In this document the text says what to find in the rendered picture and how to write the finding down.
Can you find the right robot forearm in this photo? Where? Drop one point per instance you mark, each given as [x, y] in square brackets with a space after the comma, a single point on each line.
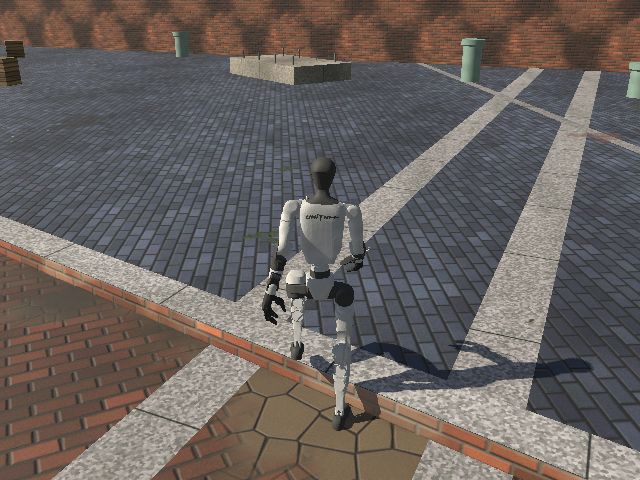
[359, 258]

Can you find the right robot hand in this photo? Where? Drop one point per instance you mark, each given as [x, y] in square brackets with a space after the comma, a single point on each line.
[349, 259]

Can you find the robot left upper arm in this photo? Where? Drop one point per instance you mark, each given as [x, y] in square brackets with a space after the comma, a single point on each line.
[290, 210]

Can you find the left robot forearm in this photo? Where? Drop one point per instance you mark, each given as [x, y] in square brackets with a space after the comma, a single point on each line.
[276, 272]

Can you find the robot left shin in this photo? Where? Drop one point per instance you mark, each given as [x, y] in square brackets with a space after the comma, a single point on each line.
[297, 316]

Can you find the robot right upper arm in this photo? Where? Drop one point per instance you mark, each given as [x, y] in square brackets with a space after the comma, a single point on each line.
[353, 212]

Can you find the left robot hand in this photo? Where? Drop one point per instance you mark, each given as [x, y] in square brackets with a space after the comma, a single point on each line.
[266, 307]

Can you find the robot left thigh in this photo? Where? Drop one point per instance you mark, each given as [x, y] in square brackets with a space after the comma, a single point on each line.
[296, 284]

